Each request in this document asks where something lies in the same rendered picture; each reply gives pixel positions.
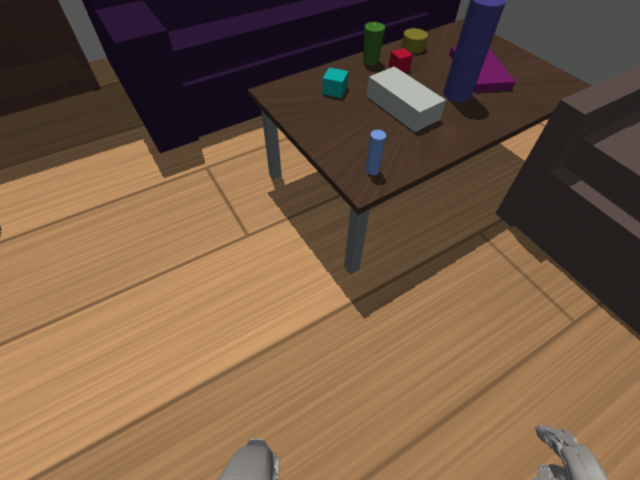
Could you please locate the bookshelf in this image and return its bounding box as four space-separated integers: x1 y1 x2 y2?
0 0 101 117

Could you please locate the sofa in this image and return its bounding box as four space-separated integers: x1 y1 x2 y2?
82 0 461 153

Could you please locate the armchair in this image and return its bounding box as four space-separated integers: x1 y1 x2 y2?
495 65 640 335

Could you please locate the right robot hand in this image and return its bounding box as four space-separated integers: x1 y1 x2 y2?
531 425 609 480

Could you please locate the coffee table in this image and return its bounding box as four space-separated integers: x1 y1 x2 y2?
248 18 592 275

